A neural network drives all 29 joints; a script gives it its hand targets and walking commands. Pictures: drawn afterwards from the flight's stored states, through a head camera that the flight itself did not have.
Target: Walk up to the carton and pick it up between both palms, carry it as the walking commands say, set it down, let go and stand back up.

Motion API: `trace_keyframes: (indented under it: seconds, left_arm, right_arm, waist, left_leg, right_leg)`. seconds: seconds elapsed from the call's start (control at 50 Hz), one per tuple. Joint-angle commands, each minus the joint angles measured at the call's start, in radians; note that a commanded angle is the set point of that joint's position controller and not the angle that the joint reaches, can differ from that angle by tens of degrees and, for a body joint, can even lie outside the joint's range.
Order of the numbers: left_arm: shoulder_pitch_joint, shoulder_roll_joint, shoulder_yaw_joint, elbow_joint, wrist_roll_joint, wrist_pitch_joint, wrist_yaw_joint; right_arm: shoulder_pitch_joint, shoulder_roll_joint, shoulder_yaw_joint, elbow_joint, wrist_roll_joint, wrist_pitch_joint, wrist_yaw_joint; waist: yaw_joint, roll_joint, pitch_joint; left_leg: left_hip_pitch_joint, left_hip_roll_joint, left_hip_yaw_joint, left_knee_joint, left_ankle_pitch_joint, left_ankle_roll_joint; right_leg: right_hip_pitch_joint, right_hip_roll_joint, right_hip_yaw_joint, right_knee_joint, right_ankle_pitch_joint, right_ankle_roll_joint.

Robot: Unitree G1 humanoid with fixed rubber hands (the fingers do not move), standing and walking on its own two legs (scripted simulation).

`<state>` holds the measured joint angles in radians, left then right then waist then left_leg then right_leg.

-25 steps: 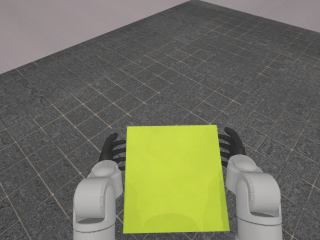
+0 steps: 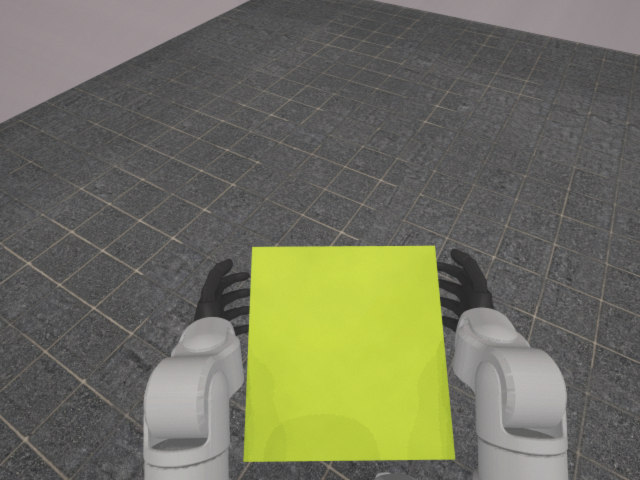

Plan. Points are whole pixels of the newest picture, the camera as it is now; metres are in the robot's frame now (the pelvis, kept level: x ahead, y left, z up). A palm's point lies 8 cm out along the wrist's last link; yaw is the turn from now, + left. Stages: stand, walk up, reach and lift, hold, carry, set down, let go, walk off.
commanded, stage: carry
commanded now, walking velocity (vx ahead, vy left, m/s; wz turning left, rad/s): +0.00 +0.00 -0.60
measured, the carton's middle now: (339, 347) +0.30 +0.00 -0.01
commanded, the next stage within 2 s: none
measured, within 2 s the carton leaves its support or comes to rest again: neither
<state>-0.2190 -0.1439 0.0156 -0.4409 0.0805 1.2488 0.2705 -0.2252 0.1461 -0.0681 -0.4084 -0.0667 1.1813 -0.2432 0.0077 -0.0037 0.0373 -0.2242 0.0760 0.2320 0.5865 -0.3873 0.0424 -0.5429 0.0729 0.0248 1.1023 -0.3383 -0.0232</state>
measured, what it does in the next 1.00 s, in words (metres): steps to the right, turning right: right foot, then left foot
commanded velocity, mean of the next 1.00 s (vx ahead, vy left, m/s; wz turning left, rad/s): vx -0.11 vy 0.00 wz -0.11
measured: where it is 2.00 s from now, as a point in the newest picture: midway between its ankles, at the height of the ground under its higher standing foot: outside the picture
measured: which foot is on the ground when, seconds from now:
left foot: down 0.00-0.20, up 0.22-0.44, down 0.46-0.76, up 0.78-1.00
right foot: up 0.00-0.18, down 0.20-0.48, up 0.50-0.72, down 0.74-1.00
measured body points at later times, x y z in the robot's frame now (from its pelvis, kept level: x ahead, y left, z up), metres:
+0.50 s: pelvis +0.00 -0.11 -0.01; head +0.06 -0.11 +0.44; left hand +0.32 -0.05 +0.05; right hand +0.25 -0.32 +0.06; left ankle +0.00 -0.05 -0.73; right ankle +0.08 -0.21 -0.73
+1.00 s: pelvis -0.05 -0.15 +0.00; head -0.02 -0.16 +0.45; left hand +0.27 -0.11 +0.07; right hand +0.19 -0.38 +0.08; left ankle -0.06 -0.06 -0.71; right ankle +0.00 -0.26 -0.73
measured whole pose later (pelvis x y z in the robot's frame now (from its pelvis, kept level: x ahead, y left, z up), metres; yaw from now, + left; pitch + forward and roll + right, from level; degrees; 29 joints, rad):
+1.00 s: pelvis -0.05 -0.15 +0.00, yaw -17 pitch +3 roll +0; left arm -0.23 -0.15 0.02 -0.33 0.08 1.24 0.27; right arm -0.23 0.14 -0.07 -0.37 -0.10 1.22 -0.25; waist -0.01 -0.01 0.00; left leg -0.36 0.04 0.19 0.77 -0.53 -0.05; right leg -0.43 0.06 0.04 0.51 -0.13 -0.05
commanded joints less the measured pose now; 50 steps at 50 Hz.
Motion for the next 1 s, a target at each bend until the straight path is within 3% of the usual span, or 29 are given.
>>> trace_keyframes:
  seconds: [0.0, 0.08, 0.12, 0.14, 0.16, 0.18, 0.2, 0.24, 0.26, 0.34, 0.38, 0.42, 0.44, 0.46, 0.48, 0.5, 0.54, 0.58, 0.6, 0.62, 0.66, 0.68, 0.7, 0.72, 0.74, 0.78, 0.84, 0.92, 0.98]
  left_arm:
    - [-0.352, -0.967, -0.546, -0.029, -0.343, 0.002, -0.256]
    - [-0.415, -0.981, -0.576, -0.061, -0.386, 0.001, -0.256]
    - [-0.441, -1.014, -0.580, -0.054, -0.393, -0.004, -0.256]
    - [-0.406, -1.020, -0.567, -0.051, -0.385, -0.007, -0.263]
    - [-0.410, -1.004, -0.547, -0.038, -0.380, -0.017, -0.261]
    - [-0.394, -0.989, -0.533, -0.027, -0.371, -0.020, -0.264]
    - [-0.371, -0.998, -0.526, -0.002, -0.359, -0.024, -0.265]
    - [-0.417, -1.046, -0.509, -0.047, -0.361, -0.047, -0.276]
    - [-0.434, -1.078, -0.521, -0.058, -0.356, -0.060, -0.276]
    - [-0.466, -1.116, -0.544, -0.137, -0.359, -0.107, -0.270]
    - [-0.446, -1.109, -0.567, -0.161, -0.371, -0.117, -0.261]
    - [-0.455, -1.099, -0.580, -0.170, -0.377, -0.112, -0.257]
    - [-0.441, -1.103, -0.598, -0.184, -0.383, -0.107, -0.257]
    - [-0.480, -1.092, -0.600, -0.197, -0.392, -0.101, -0.262]
    - [-0.503, -1.082, -0.604, -0.211, -0.391, -0.093, -0.260]
    - [-0.487, -1.082, -0.610, -0.169, -0.376, -0.077, -0.263]
    - [-0.415, -1.080, -0.573, -0.098, -0.363, -0.052, -0.268]
    - [-0.397, -1.038, -0.551, -0.043, -0.354, -0.034, -0.266]
    - [-0.391, -1.034, -0.551, -0.024, -0.348, -0.023, -0.261]
    - [-0.406, -1.028, -0.564, -0.046, -0.361, -0.021, -0.264]
    - [-0.400, -1.030, -0.555, -0.027, -0.362, -0.021, -0.264]
    - [-0.387, -1.029, -0.541, -0.008, -0.356, -0.020, -0.267]
    - [-0.374, -1.017, -0.527, 0.010, -0.346, -0.020, -0.262]
    - [-0.379, -1.022, -0.519, 0.023, -0.334, -0.024, -0.260]
    - [-0.346, -1.035, -0.514, 0.049, -0.324, -0.024, -0.260]
    - [-0.438, -1.060, -0.532, -0.046, -0.359, -0.040, -0.269]
    - [-0.443, -1.064, -0.538, -0.081, -0.358, -0.060, -0.265]
    - [-0.431, -1.079, -0.544, -0.114, -0.369, -0.075, -0.272]
    - [-0.473, -1.060, -0.571, -0.188, -0.383, -0.080, -0.262]
  right_arm:
    - [-0.287, 0.937, 0.562, -0.062, 0.299, 0.043, 0.237]
    - [-0.256, 0.952, 0.537, -0.035, 0.291, 0.045, 0.237]
    - [-0.268, 0.980, 0.544, -0.027, 0.309, 0.042, 0.246]
    - [-0.286, 0.997, 0.558, -0.027, 0.325, 0.041, 0.245]
    - [-0.278, 1.017, 0.582, -0.032, 0.332, 0.038, 0.251]
    - [-0.337, 1.008, 0.603, -0.042, 0.346, 0.040, 0.259]
    - [-0.322, 1.012, 0.604, -0.009, 0.340, 0.038, 0.261]
    - [-0.435, 1.065, 0.639, -0.072, 0.382, 0.015, 0.270]
    - [-0.452, 1.091, 0.650, -0.079, 0.396, 0.009, 0.275]
    - [-0.492, 1.128, 0.654, -0.173, 0.446, -0.030, 0.283]
    - [-0.409, 1.123, 0.633, -0.148, 0.427, -0.034, 0.279]
    - [-0.358, 1.128, 0.623, -0.125, 0.410, -0.034, 0.282]
    - [-0.325, 1.099, 0.607, -0.138, 0.396, -0.038, 0.283]
    - [-0.334, 1.090, 0.605, -0.130, 0.392, -0.037, 0.283]
    - [-0.369, 1.073, 0.609, -0.168, 0.402, -0.036, 0.289]
    - [-0.358, 1.060, 0.609, -0.142, 0.380, -0.021, 0.289]
    - [-0.373, 1.024, 0.614, -0.156, 0.368, 0.002, 0.282]
    - [-0.352, 0.996, 0.596, -0.077, 0.336, 0.026, 0.269]
    - [-0.361, 0.982, 0.585, -0.075, 0.332, 0.032, 0.267]
    - [-0.337, 0.994, 0.578, -0.049, 0.325, 0.037, 0.265]
    - [-0.342, 0.980, 0.581, -0.069, 0.326, 0.038, 0.260]
    - [-0.342, 0.988, 0.589, -0.053, 0.336, 0.039, 0.262]
    - [-0.339, 0.989, 0.591, -0.044, 0.337, 0.044, 0.260]
    - [-0.394, 0.997, 0.609, -0.056, 0.351, 0.048, 0.265]
    - [-0.387, 0.992, 0.620, -0.064, 0.353, 0.047, 0.268]
    - [-0.423, 1.061, 0.635, -0.065, 0.378, 0.038, 0.272]
    - [-0.388, 1.102, 0.630, -0.054, 0.388, 0.027, 0.273]
    - [-0.410, 1.120, 0.653, -0.115, 0.400, 0.011, 0.270]
    - [-0.360, 1.100, 0.634, -0.114, 0.390, 0.011, 0.277]
  waist:
    - [0.005, 0.171, -0.325]
    - [-0.012, 0.272, -0.366]
    - [0.004, 0.228, -0.421]
    - [0.037, 0.081, -0.454]
    - [0.001, -0.251, -0.473]
    - [0.002, -0.324, -0.452]
    - [0.002, -0.256, -0.479]
    - [0.001, -0.216, -0.425]
    - [0.004, -0.226, -0.429]
    - [0.011, -0.220, -0.631]
    - [0.018, -0.170, -0.682]
    - [-0.012, -0.064, -0.665]
    - [-0.013, 0.172, -0.626]
    - [-0.029, 0.290, -0.564]
    - [-0.032, 0.240, -0.532]
    - [-0.032, 0.148, -0.481]
    - [-0.024, 0.078, -0.415]
    - [-0.015, 0.082, -0.392]
    - [-0.012, 0.170, -0.405]
    - [-0.008, 0.187, -0.443]
    - [-0.004, 0.118, -0.484]
    - [-0.008, 0.065, -0.505]
    - [-0.005, -0.091, -0.522]
    - [0.003, -0.223, -0.498]
    - [0.006, -0.197, -0.479]
    - [0.002, -0.175, -0.450]
    - [0.007, -0.171, -0.494]
    - [0.010, -0.180, -0.555]
    - [-0.003, -0.133, -0.581]
  left_leg:
    - [0.300, 0.323, 0.001, 0.001, 0.647, -0.008]
    - [0.263, 0.332, 0.041, 0.113, 0.805, -0.054]
    - [0.212, 0.279, 0.091, 0.292, 0.759, -0.106]
    - [0.022, 0.235, 0.073, 0.468, 0.429, -0.155]
    - [-0.277, 0.086, 0.052, 0.633, -0.235, -0.214]
    - [-0.363, 0.014, -0.064, 0.703, -0.412, -0.208]
    - [-0.341, 0.020, -0.142, 0.670, -0.407, -0.190]
    - [-0.261, 0.013, -0.173, 0.587, -0.294, -0.163]
    - [-0.244, 0.009, -0.174, 0.517, -0.251, -0.144]
    - [-0.098, -0.063, -0.165, 0.172, -0.222, -0.097]
    - [0.041, -0.055, -0.145, -0.070, -0.094, -0.082]
    - [0.350, 0.048, -0.154, -0.218, 0.165, -0.048]
    - [0.450, 0.243, -0.296, -0.189, 0.457, -0.001]
    - [0.426, 0.393, -0.369, -0.150, 0.715, 0.109]
    - [0.412, 0.414, -0.312, -0.091, 0.913, 0.164]
    - [0.315, 0.374, -0.260, -0.100, 0.850, 0.156]
    - [0.256, 0.322, -0.220, -0.086, 0.714, 0.146]
    - [0.263, 0.264, -0.165, -0.034, 0.779, 0.087]
    - [0.277, 0.243, -0.140, -0.004, 0.804, 0.067]
    - [0.258, 0.234, -0.131, 0.030, 0.823, 0.054]
    - [0.203, 0.186, -0.084, 0.122, 0.722, 0.000]
    - [0.091, 0.134, -0.063, 0.172, 0.493, -0.054]
    - [-0.081, 0.053, -0.050, 0.242, 0.102, -0.102]
    - [-0.212, -0.021, -0.103, 0.315, -0.261, -0.112]
    - [-0.194, -0.023, -0.162, 0.280, -0.300, -0.102]
    - [-0.228, -0.012, -0.181, 0.309, -0.256, -0.116]
    - [-0.254, -0.032, -0.181, 0.266, -0.189, -0.109]
    - [-0.158, -0.043, -0.174, 0.165, -0.098, -0.093]
    - [0.036, 0.002, -0.170, -0.087, 0.138, -0.074]
  right_leg:
    - [-0.142, -0.080, -0.055, -0.112, -0.049, 0.058]
    - [-0.005, -0.052, -0.129, -0.327, -0.016, 0.037]
    - [0.165, 0.010, -0.139, -0.526, 0.152, 0.027]
    - [0.364, -0.038, 0.012, -0.635, 0.379, -0.010]
    - [0.555, -0.277, 0.385, -0.583, 1.066, -0.104]
    - [0.541, -0.304, 0.518, -0.577, 1.123, -0.161]
    - [0.511, -0.326, 0.515, -0.604, 0.940, -0.158]
    - [0.319, -0.249, 0.458, -0.755, 0.317, -0.094]
    - [0.314, -0.222, 0.408, -0.769, 0.229, -0.091]
    - [0.463, -0.225, 0.376, -0.703, 0.559, -0.094]
    - [0.468, -0.213, 0.324, -0.646, 0.603, -0.095]
    - [0.234, -0.138, 0.208, -0.584, 0.460, -0.001]
    - [0.031, -0.063, 0.084, -0.425, 0.156, 0.003]
    - [-0.086, 0.023, -0.011, -0.227, -0.084, 0.026]
    - [-0.125, -0.024, 0.008, -0.087, -0.139, 0.006]
    - [-0.107, -0.044, 0.016, -0.050, -0.111, 0.004]
    - [-0.100, -0.078, 0.011, -0.113, -0.094, 0.009]
    - [-0.059, -0.056, -0.020, -0.267, -0.082, 0.010]
    - [-0.031, -0.039, -0.034, -0.348, -0.070, 0.002]
    - [0.051, -0.034, -0.045, -0.438, -0.013, -0.006]
    - [0.214, -0.049, -0.013, -0.616, 0.318, -0.025]
    - [0.340, -0.127, 0.102, -0.597, 0.615, -0.052]
    - [0.466, -0.251, 0.271, -0.572, 0.965, -0.102]
    - [0.501, -0.326, 0.430, -0.632, 0.987, -0.147]
    - [0.457, -0.336, 0.411, -0.649, 0.982, -0.162]
    - [0.434, -0.339, 0.402, -0.687, 0.863, -0.116]
    - [0.537, -0.329, 0.377, -0.610, 1.159, -0.128]
    - [0.545, -0.303, 0.316, -0.585, 1.202, -0.106]
    - [0.416, -0.241, 0.243, -0.552, 0.941, -0.056]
